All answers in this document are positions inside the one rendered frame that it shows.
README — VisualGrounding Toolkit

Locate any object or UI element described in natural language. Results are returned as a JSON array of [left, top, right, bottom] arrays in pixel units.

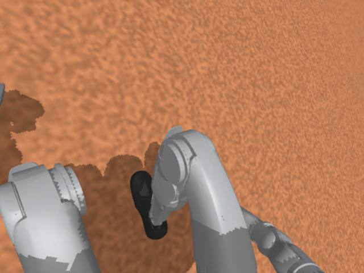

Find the right robot hand
[[240, 206, 262, 238]]

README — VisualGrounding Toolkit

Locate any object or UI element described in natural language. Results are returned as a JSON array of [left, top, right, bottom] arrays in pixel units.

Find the right robot foot
[[130, 171, 168, 240]]

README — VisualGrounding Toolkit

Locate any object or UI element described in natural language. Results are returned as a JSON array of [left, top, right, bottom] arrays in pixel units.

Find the right robot arm
[[251, 221, 324, 273]]

